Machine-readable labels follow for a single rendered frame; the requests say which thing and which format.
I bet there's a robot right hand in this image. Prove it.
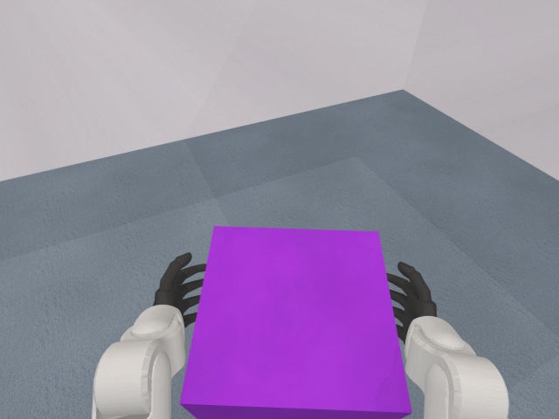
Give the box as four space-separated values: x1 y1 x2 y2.
386 262 437 345

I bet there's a robot left hand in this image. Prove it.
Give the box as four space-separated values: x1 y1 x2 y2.
153 252 207 328

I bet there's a carton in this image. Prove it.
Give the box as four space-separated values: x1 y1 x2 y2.
180 226 412 419

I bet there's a robot right forearm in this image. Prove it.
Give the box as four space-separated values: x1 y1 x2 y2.
404 316 509 419

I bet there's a robot left forearm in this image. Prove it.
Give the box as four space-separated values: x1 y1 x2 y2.
92 305 186 419

